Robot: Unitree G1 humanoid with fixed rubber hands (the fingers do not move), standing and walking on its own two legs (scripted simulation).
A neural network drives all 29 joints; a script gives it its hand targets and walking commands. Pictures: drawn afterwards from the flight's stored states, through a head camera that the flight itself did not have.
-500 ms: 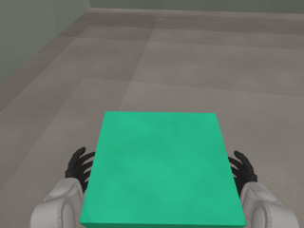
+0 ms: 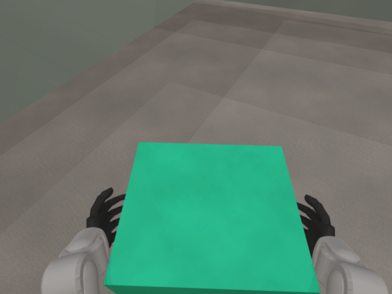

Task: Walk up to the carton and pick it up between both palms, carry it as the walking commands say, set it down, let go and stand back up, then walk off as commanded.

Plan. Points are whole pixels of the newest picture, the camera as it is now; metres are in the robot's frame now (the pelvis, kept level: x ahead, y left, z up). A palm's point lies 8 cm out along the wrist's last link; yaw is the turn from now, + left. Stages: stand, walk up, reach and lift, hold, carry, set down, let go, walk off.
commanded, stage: carry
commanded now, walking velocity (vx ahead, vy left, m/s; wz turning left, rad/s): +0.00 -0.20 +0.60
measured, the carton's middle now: (207, 226) +0.26 -0.02 +0.01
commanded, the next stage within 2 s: none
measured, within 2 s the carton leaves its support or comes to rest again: neither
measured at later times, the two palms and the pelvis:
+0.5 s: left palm (118, 273) +0.16 +0.12 +0.07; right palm (327, 218) +0.25 -0.24 +0.05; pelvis -0.01 -0.11 -0.01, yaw +16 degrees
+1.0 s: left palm out of the picture +0.09 +0.08 +0.06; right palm (319, 195) +0.29 -0.24 +0.06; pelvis +0.01 -0.20 -0.01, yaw +32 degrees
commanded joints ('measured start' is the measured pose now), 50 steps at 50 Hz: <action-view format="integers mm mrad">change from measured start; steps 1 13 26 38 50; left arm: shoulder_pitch -479 -597 -445 -504 -516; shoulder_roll -660 -694 -663 -605 -707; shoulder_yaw -785 -883 -804 -845 -900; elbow -290 -274 -279 -279 -313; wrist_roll -280 -337 -290 -274 -362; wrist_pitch -24 1 -23 14 -16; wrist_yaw -89 -97 -105 -68 -116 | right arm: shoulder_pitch -617 -509 -593 -410 -468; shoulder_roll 787 761 776 713 758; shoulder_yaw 940 830 956 838 874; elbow -288 -199 -332 -162 -314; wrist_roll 332 258 325 271 257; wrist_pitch -43 -54 -48 -31 -70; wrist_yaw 76 68 77 72 60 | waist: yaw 28 -8 29 -19 23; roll -331 127 -342 153 57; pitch -303 -208 -287 -197 -347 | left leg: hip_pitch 1 426 -41 499 121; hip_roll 0 301 1 380 95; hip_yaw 42 -333 19 -476 -145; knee -76 -503 77 -537 -299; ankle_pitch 32 986 -19 1043 541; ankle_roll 27 192 -4 243 24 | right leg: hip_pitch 283 -280 269 -307 331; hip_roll -224 13 -255 -15 -41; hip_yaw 130 160 259 164 169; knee -243 335 -306 348 -230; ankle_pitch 295 -173 262 -241 157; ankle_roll -78 91 -99 85 62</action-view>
